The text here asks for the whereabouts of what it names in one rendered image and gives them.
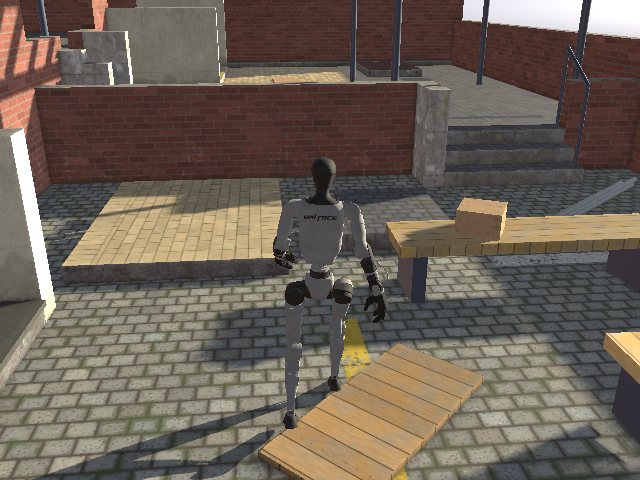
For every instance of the left robot thigh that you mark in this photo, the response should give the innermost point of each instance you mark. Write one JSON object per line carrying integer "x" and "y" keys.
{"x": 294, "y": 307}

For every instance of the right robot upper arm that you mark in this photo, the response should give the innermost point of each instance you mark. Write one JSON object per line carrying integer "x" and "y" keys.
{"x": 353, "y": 213}

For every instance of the right robot forearm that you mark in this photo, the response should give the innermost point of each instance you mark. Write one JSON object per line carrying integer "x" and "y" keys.
{"x": 371, "y": 273}

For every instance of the right robot thigh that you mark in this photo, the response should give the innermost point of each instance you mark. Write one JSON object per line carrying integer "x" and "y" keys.
{"x": 342, "y": 296}

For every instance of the robot thigh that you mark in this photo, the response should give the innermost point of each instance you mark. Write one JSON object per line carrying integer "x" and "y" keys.
{"x": 342, "y": 296}
{"x": 294, "y": 307}

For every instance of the left robot forearm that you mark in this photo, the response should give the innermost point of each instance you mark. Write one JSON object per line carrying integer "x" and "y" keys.
{"x": 278, "y": 253}

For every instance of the left robot hand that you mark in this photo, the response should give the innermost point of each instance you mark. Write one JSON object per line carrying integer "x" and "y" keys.
{"x": 289, "y": 257}

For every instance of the right robot hand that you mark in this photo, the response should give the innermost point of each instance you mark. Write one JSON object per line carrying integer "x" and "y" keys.
{"x": 382, "y": 306}

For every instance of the left robot upper arm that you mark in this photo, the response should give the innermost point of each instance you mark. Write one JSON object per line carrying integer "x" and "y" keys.
{"x": 290, "y": 210}

